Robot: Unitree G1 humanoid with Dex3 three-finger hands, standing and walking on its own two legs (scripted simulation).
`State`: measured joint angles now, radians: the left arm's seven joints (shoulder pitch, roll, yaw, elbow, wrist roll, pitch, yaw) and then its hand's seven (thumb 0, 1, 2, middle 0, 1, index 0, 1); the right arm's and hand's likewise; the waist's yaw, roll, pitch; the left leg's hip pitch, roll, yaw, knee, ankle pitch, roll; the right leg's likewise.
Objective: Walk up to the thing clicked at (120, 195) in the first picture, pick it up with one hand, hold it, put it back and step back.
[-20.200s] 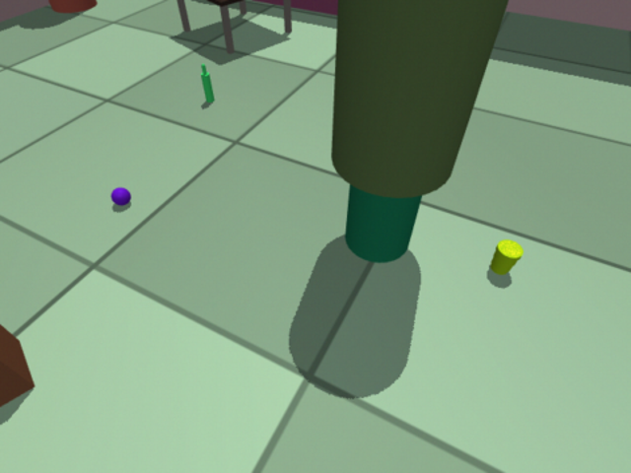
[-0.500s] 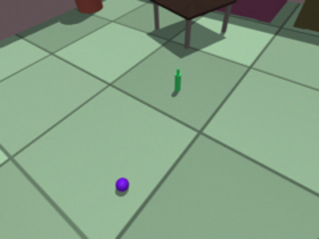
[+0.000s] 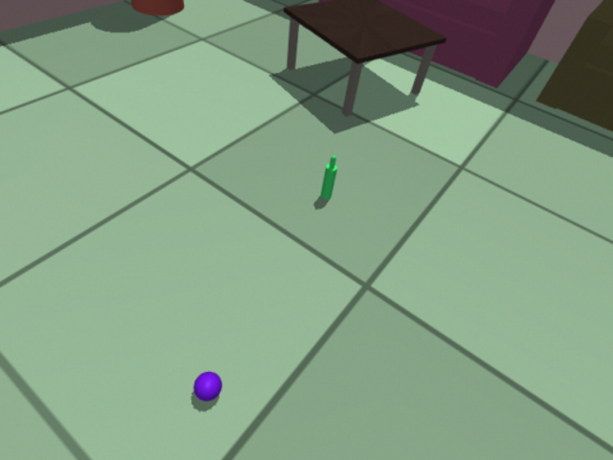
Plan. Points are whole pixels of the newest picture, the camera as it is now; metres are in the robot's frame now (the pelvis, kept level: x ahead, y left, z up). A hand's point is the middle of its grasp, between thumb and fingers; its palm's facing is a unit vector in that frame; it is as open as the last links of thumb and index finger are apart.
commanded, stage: walk up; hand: left
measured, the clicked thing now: (207, 386) +0.47 +0.22 -0.72
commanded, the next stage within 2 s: stand in 1.58 s
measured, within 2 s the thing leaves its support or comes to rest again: neither
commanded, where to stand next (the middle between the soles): +0.10 -0.03 m, yaw +2 degrees
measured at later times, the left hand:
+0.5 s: hand out of the picture +0.13 +0.23 -0.14, palm faces -0.03 -0.93 -0.36, open 7.4 cm
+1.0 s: hand out of the picture +0.14 +0.23 -0.14, palm faces -0.01 -0.94 -0.33, open 7.4 cm
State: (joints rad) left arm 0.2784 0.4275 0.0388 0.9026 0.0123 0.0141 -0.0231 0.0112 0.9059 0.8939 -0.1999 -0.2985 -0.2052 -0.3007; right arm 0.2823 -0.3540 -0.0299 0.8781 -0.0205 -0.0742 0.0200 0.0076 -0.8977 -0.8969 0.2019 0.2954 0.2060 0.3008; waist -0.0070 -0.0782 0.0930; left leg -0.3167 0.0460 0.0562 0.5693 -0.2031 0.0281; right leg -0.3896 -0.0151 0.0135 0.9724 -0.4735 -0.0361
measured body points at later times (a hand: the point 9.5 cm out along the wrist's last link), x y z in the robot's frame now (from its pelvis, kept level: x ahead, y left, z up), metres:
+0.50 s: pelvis +0.04 -0.02 +0.00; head +0.04 -0.03 +0.45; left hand +0.13 +0.28 -0.12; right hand +0.11 -0.31 -0.13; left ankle +0.07 +0.11 -0.73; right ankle +0.05 -0.16 -0.73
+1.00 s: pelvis +0.06 -0.03 +0.02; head +0.06 -0.02 +0.46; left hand +0.14 +0.28 -0.12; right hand +0.14 -0.33 -0.11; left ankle +0.07 +0.11 -0.73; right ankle +0.05 -0.16 -0.73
